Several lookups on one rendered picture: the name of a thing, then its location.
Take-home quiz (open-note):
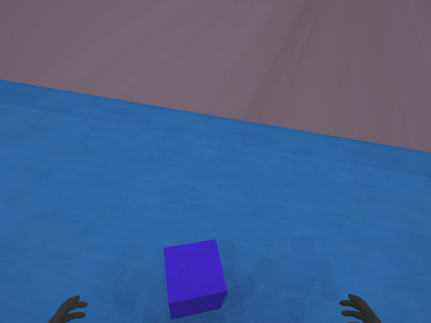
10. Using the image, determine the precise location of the right robot hand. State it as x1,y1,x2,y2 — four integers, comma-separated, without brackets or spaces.
339,294,382,323

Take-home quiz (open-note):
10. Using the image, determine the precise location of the left robot hand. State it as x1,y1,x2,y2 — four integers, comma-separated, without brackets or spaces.
48,295,88,323

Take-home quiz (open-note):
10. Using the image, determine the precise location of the carton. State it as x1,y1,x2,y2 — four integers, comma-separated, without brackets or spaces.
164,239,228,320

